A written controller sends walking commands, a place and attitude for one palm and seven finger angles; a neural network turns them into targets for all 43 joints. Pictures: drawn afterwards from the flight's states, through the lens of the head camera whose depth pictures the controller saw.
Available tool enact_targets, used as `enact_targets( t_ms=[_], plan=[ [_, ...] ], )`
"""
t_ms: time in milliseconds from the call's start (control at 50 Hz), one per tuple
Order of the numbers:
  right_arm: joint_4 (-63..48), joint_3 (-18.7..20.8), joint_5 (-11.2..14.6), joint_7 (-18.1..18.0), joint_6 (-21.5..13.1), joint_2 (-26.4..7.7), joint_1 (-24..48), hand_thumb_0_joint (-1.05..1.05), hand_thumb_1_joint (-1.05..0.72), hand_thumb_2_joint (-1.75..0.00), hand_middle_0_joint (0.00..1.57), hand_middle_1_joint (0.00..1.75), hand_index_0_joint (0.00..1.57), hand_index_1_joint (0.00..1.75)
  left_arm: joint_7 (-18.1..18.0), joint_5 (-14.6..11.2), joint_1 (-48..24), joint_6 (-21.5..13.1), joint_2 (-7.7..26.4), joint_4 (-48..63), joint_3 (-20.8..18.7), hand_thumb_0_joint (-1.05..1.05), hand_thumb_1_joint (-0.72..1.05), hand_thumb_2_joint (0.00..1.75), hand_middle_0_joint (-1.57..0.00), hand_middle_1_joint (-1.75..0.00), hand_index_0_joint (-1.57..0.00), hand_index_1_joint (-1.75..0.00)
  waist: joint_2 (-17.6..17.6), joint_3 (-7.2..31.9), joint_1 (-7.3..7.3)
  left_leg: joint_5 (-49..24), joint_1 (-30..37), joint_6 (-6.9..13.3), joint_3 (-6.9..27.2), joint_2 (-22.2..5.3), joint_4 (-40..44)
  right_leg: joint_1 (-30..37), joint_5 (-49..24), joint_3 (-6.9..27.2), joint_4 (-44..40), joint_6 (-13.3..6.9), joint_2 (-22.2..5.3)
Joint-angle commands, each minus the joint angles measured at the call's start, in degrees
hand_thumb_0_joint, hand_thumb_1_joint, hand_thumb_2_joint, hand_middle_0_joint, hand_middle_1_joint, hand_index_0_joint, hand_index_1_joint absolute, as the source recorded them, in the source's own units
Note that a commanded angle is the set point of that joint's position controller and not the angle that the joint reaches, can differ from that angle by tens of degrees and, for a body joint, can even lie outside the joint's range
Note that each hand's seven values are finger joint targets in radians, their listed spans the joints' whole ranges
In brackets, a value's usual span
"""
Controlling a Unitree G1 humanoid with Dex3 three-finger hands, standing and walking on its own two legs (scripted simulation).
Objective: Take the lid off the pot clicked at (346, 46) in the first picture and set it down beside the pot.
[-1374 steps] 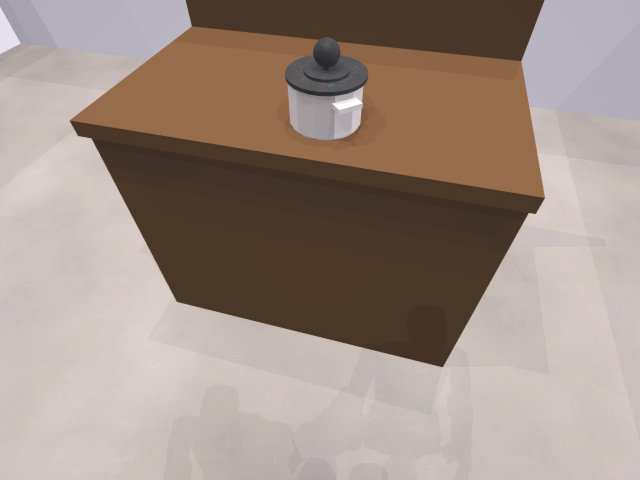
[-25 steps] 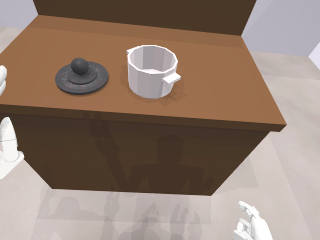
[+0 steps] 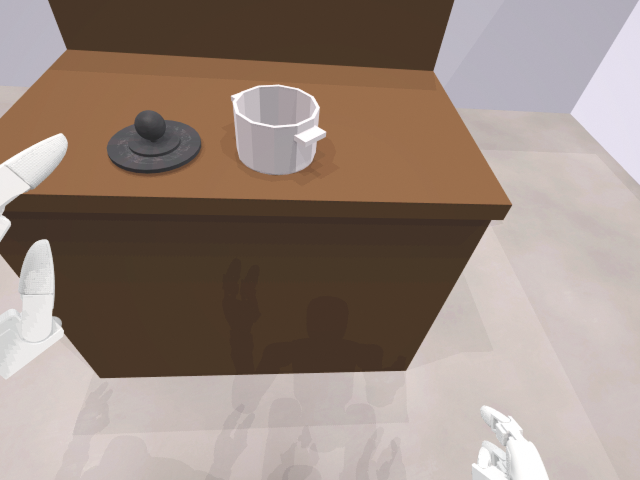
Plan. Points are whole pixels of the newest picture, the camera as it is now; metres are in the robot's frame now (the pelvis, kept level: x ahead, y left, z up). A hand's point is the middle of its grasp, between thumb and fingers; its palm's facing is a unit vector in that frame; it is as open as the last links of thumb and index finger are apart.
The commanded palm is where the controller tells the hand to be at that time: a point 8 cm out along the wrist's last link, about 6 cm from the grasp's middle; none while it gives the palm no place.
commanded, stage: step back with the hand held close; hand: left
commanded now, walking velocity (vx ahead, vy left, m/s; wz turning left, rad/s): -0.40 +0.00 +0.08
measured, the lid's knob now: (150, 125) +0.67 +0.34 +0.08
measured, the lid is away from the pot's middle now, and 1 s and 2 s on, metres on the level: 0.23 0.23 0.23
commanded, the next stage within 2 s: stop stepping back and stand still in 0.22 s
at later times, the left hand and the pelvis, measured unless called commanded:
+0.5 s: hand out of the picture -0.03 +0.24 +0.24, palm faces +0.38 -0.77 -0.52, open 7.4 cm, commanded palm -0.07 +0.30 +0.24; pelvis -0.19 +0.02 -0.01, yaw +2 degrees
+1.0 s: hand out of the picture -0.09 +0.29 +0.26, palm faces +0.45 -0.72 -0.52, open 7.4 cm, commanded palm -0.13 +0.33 +0.24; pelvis -0.25 +0.05 +0.02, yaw +3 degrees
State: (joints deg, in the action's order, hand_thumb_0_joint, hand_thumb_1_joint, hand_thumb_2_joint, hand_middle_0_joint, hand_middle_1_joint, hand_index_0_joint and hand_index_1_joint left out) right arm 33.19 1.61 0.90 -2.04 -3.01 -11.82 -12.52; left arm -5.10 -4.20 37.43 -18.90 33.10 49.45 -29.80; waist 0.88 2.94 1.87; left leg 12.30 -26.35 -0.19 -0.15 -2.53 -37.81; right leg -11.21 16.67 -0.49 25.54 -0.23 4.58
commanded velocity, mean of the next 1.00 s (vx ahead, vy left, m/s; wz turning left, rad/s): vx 0.07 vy -0.03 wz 0.02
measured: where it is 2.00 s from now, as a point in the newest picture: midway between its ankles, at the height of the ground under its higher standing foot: outside the picture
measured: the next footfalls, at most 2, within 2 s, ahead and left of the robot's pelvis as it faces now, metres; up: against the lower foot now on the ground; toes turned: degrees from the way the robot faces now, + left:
right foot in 0.42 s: -0.23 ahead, -0.13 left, +0.00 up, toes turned +1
left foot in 0.58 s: -0.18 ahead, +0.16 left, +0.00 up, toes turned +8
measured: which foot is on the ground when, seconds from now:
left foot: down 0.00-0.42, up 0.44-0.56, down 0.58-1.00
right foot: down 0.00-0.10, up 0.12-0.40, down 0.42-0.60, up 0.62-1.00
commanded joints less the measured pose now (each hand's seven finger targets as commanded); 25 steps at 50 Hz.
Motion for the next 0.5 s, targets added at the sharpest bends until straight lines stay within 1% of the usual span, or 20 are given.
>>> enact_targets(
  t_ms=[0,20,40,60,80,100,140,160,200,280,300,320,340,360,380,400,420,440,460,480],
  plan=[
    [-8.25,1.90,-0.39,-1.62,-2.52,-5.49,8.16,0.00,-0.90,-0.90,0.20,0.30,0.20,0.30,-3.25,-0.32,-14.55,-0.45,3.23,-4.68,-3.97,0.00,0.90,0.90,-0.20,-0.30,-0.20,-0.30,-4.85,-8.35,1.43,-0.53,9.86,-0.46,3.82,-1.01,1.45,-18.13,-19.76,7.29,-9.23,-4.30,-15.94],
    [-7.64,2.25,-0.32,-2.04,-2.52,-6.96,6.90,0.00,-0.90,-0.90,0.20,0.30,0.20,0.30,-3.30,-0.04,-17.21,-0.28,2.25,-8.70,-2.45,0.00,0.90,0.90,-0.20,-0.30,-0.20,-0.30,-3.52,-10.98,1.82,-8.55,10.45,0.04,4.85,-1.71,8.43,-16.85,-19.76,5.42,-6.67,-2.88,-11.43],
    [-7.49,2.80,-0.18,-2.13,-2.59,-8.39,6.56,0.00,-0.90,-0.90,0.20,0.30,0.20,0.30,-3.19,-0.10,-18.17,-0.52,1.86,-10.65,-2.09,0.00,0.90,0.90,-0.20,-0.30,-0.20,-0.30,0.33,-10.08,1.24,-19.17,10.19,0.94,6.93,-3.66,12.91,-13.45,-18.94,2.27,-3.56,-1.14,-6.20],
    [-7.27,3.13,-0.06,-2.13,-2.53,-8.79,6.02,0.00,-0.90,-0.90,0.20,0.30,0.20,0.30,-3.03,-0.37,-17.61,-0.43,2.84,-11.79,-2.93,0.00,0.90,0.90,-0.20,-0.30,-0.20,-0.30,3.14,-6.81,0.62,-27.10,10.13,2.40,9.64,-6.26,15.00,-9.88,-17.38,0.46,-0.04,-0.21,-3.06],
    [-7.46,2.99,-0.28,-1.98,-2.90,-8.39,5.94,0.00,-0.90,-0.90,0.20,0.30,0.20,0.30,-2.64,-1.46,-16.59,-0.45,3.06,-11.52,-3.07,0.00,0.90,0.90,-0.20,-0.30,-0.20,-0.30,6.94,-2.59,-0.13,-27.52,10.13,3.22,13.89,-9.95,20.48,-7.28,-4.24,0.40,7.20,-0.38,-1.60],
    [-8.24,2.99,-1.10,-1.48,-3.99,-8.41,6.89,0.00,-0.90,-0.90,0.20,0.30,0.20,0.30,-2.38,-1.29,-15.79,-1.56,3.14,-8.31,-2.81,0.00,0.90,0.90,-0.20,-0.30,-0.20,-0.30,12.56,0.34,-0.83,-20.04,9.60,3.56,16.93,-12.53,26.12,-7.02,10.46,2.87,14.99,-1.00,0.02],
    [-8.83,3.32,-2.04,-0.37,-5.48,-8.16,6.60,0.00,-0.90,-0.90,0.20,0.30,0.20,0.30,-2.32,-0.91,-11.69,-1.32,1.85,-2.90,-3.48,0.00,0.90,0.90,-0.20,-0.30,-0.20,-0.30,12.88,4.87,-1.85,7.35,-1.50,7.66,20.38,-15.90,29.58,-1.24,12.38,6.94,28.25,-0.92,-0.58],
    [-9.31,3.49,-1.67,0.10,-5.72,-7.60,5.83,0.00,-0.90,-0.90,0.20,0.30,0.20,0.30,-2.38,-0.79,-10.69,-1.28,1.34,2.04,-2.64,0.00,0.90,0.90,-0.20,-0.30,-0.20,-0.30,10.84,6.60,-1.66,7.01,0.89,9.05,18.39,-14.92,27.93,-2.37,10.53,6.85,27.37,-0.58,-1.17],
    [-11.28,3.62,-1.05,0.88,-6.40,-8.22,6.15,0.00,-0.90,-0.90,0.20,0.30,0.20,0.30,-2.77,-0.78,-6.00,-0.72,2.24,11.23,-2.17,0.00,0.90,0.90,-0.20,-0.30,-0.20,-0.30,8.53,12.73,-2.75,6.53,7.17,7.85,14.82,-13.21,26.65,-2.07,9.32,4.18,21.96,-0.06,-1.44],
    [-9.29,2.58,-2.05,0.69,-8.43,-7.25,6.01,0.00,-0.90,-0.90,0.20,0.30,0.20,0.30,-3.77,-0.98,-4.10,0.01,5.85,20.23,-5.55,0.00,0.90,0.90,-0.20,-0.30,-0.20,-0.30,15.76,14.40,-3.48,17.76,6.19,3.15,14.20,-10.87,33.64,2.11,11.65,-0.42,12.95,-1.19,1.48],
    [9.01,5.41,-3.28,1.06,-7.58,-16.74,-0.70,0.00,-0.90,-0.90,0.20,0.30,0.20,0.30,2.71,6.24,-5.63,12.32,-14.60,-49.54,22.38,0.00,0.90,0.90,-0.20,-0.30,-0.20,-0.30,11.97,3.00,6.93,-9.95,3.59,2.17,17.87,-7.96,15.55,-8.75,9.96,4.84,13.80,-0.28,-4.69],
    [-10.80,3.99,0.18,2.61,-7.39,-5.00,10.11,0.00,-0.90,-0.90,0.20,0.30,0.20,0.30,-2.25,-0.99,-19.68,3.78,8.64,31.88,-6.47,0.00,0.90,0.90,-0.20,-0.30,-0.20,-0.30,11.91,19.27,-4.86,11.90,21.12,-0.34,6.14,-6.97,26.52,-1.87,14.68,0.82,3.73,-0.39,0.27],
    [-7.05,2.53,-2.18,-0.36,-8.32,-7.17,5.30,0.00,-0.90,-0.90,0.20,0.30,0.20,0.30,-4.18,-0.54,-9.29,0.92,13.88,19.43,-12.82,0.00,0.90,0.90,-0.20,-0.30,-0.20,-0.30,17.16,11.97,-2.09,20.19,10.66,-0.74,8.47,-6.63,26.76,1.12,12.76,-3.54,-1.96,-2.15,2.04],
    [-7.49,1.82,-1.84,-1.37,-8.01,-5.31,3.22,0.00,-0.90,-0.90,0.20,0.30,0.20,0.30,-3.74,-0.53,-8.01,-0.48,11.50,18.76,-10.11,0.00,0.90,0.90,-0.20,-0.30,-0.20,-0.30,6.74,11.49,-2.68,23.29,10.30,-2.64,8.59,-1.52,21.86,2.11,13.44,-3.69,-6.90,-4.29,1.67],
    [-6.86,1.48,-1.62,-1.24,-6.77,-4.47,2.28,0.00,-0.90,-0.90,0.20,0.30,0.20,0.30,-3.98,-0.70,-1.75,1.22,11.53,12.79,-11.82,0.00,0.90,0.90,-0.20,-0.30,-0.20,-0.30,3.11,9.72,-1.58,16.59,16.53,-3.84,0.86,1.75,7.67,-5.52,10.04,1.55,-10.64,-7.15,-5.43],
    [-6.22,1.51,-1.66,-1.27,-5.78,-4.23,2.58,0.00,-0.90,-0.90,0.20,0.30,0.20,0.30,-4.06,-1.10,-3.26,1.17,10.91,14.53,-11.35,0.00,0.90,0.90,-0.20,-0.30,-0.20,-0.30,-1.24,10.95,-0.94,9.89,22.62,-3.03,-0.97,4.63,-10.02,-15.01,5.95,5.32,-14.47,-9.30,-13.98],
    [-6.17,1.39,-1.08,-1.47,-4.93,-4.30,3.21,0.00,-0.90,-0.90,0.20,0.30,0.20,0.30,-4.37,-1.50,-7.28,1.32,10.34,14.85,-11.08,0.00,0.90,0.90,-0.20,-0.30,-0.20,-0.30,-1.79,9.41,-0.06,4.93,20.90,-1.66,0.96,3.78,-21.79,-17.99,-0.27,8.19,-14.48,-10.76,-20.75],
    [-6.42,1.92,0.62,-1.40,-4.67,-4.37,4.06,0.00,-0.90,-0.90,0.20,0.30,0.20,0.30,-3.81,-1.18,-9.70,2.49,9.58,11.67,-10.80,0.00,0.90,0.90,-0.20,-0.30,-0.20,-0.30,-7.78,6.44,-0.40,5.85,14.96,-1.28,4.37,3.14,-27.16,-20.37,10.34,13.42,-15.08,-11.41,-23.30],
    [-6.19,2.63,0.74,-1.11,-3.73,-5.63,4.74,0.00,-0.90,-0.90,0.20,0.30,0.20,0.30,-2.89,-0.93,-10.92,3.67,6.30,7.88,-8.98,0.00,0.90,0.90,-0.20,-0.30,-0.20,-0.30,-9.19,0.93,0.72,3.44,11.24,-0.57,5.92,1.64,-30.08,-22.93,12.84,13.52,-14.12,-11.47,-22.04],
    [-6.63,2.22,1.40,-1.22,-3.04,-5.19,5.70,0.00,-0.90,-0.90,0.20,0.30,0.20,0.30,-2.90,-1.27,-13.24,4.55,4.39,2.69,-8.03,0.00,0.90,0.90,-0.20,-0.30,-0.20,-0.30,-8.66,-4.27,1.85,6.03,10.72,0.15,7.16,-1.23,-27.15,-24.58,11.43,10.09,-13.09,-10.06,-21.68]
  ],
)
